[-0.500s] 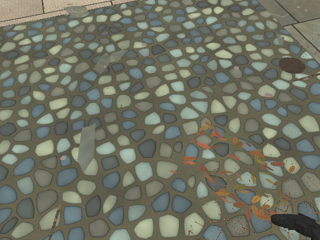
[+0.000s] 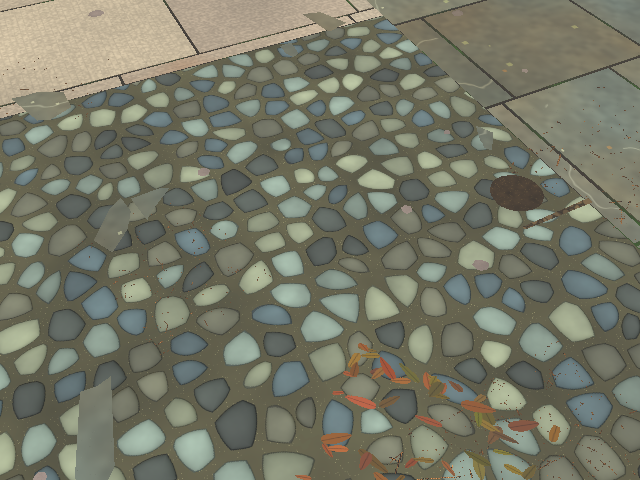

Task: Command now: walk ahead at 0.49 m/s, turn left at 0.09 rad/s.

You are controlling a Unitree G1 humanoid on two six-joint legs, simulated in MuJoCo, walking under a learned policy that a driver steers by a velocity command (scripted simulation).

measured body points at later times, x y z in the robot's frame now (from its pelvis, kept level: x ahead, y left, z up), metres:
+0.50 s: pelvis +0.27 -0.04 +0.00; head +0.29 -0.03 +0.45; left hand +0.24 +0.24 -0.13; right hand +0.49 -0.26 -0.11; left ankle +0.40 +0.15 -0.69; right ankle +0.22 -0.16 -0.75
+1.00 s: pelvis +0.44 +0.05 -0.01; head +0.47 +0.10 +0.44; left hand +0.45 +0.38 -0.12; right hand +0.70 -0.14 -0.10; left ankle +0.45 +0.13 -0.75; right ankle +0.61 -0.07 -0.69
